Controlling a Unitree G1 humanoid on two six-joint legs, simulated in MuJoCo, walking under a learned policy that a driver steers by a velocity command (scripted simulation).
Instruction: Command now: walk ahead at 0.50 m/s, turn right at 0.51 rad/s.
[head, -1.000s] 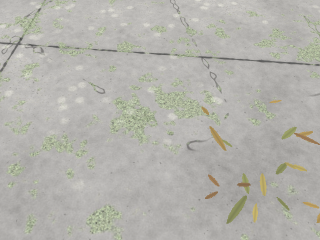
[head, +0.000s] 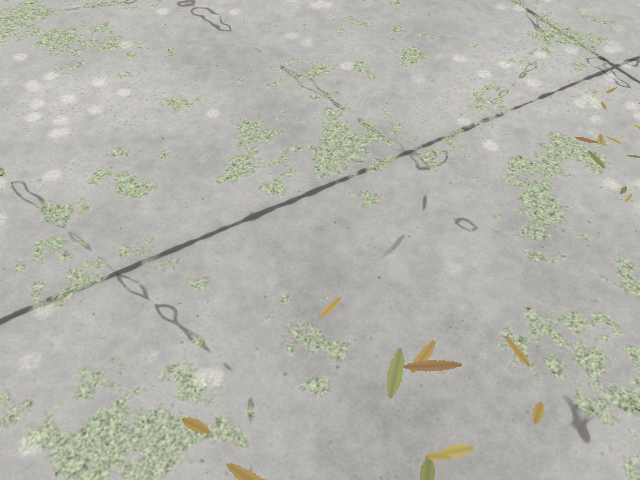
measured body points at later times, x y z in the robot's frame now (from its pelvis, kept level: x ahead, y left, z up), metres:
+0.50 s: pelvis +0.27 -0.07 +0.00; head +0.29 -0.09 +0.45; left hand +0.41 +0.19 -0.09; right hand +0.33 -0.36 -0.13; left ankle +0.24 +0.09 -0.65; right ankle +0.29 -0.16 -0.74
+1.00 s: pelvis +0.55 -0.01 -0.01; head +0.58 +0.00 +0.44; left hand +0.60 +0.28 -0.12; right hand +0.74 -0.25 -0.11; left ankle +0.59 +0.06 -0.74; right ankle +0.47 -0.18 -0.64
